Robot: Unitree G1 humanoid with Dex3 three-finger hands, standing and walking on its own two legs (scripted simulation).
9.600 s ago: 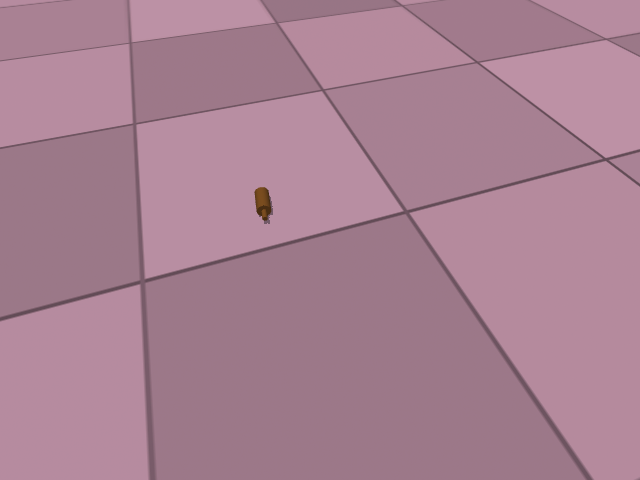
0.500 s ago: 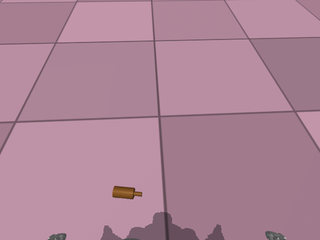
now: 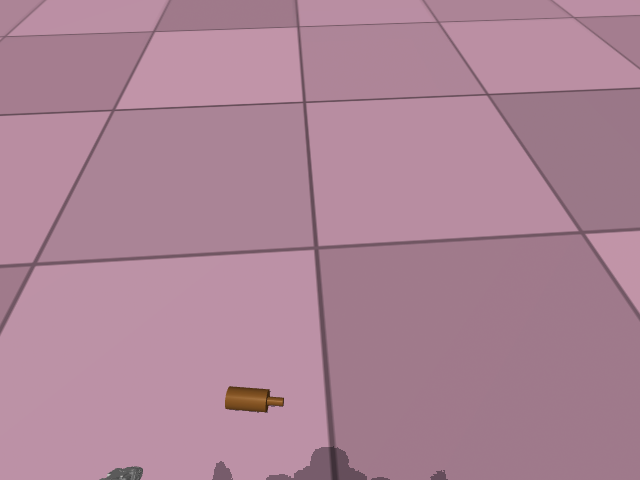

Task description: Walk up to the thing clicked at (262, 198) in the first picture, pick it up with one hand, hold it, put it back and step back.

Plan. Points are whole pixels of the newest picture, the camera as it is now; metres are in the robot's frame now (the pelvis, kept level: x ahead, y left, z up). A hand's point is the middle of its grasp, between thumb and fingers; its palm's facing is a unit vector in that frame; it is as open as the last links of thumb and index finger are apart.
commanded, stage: walk up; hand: left
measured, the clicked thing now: (255, 399) +0.44 +0.24 -0.75
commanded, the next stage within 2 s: stand in 0.60 s
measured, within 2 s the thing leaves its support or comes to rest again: neither
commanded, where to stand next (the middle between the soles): +0.05 +0.00 m, yaw -2 degrees
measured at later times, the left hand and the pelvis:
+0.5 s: hand out of the picture +0.05 +0.26 -0.16, palm faces -0.01 -0.94 -0.34, open 7.4 cm; pelvis -0.01 +0.01 +0.00, yaw +0 degrees
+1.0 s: hand out of the picture +0.07 +0.26 -0.16, palm faces -0.04 -0.94 -0.34, open 7.4 cm; pelvis +0.00 +0.00 +0.00, yaw +0 degrees
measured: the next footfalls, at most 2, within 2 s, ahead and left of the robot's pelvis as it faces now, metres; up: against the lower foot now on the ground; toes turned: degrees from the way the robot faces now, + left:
none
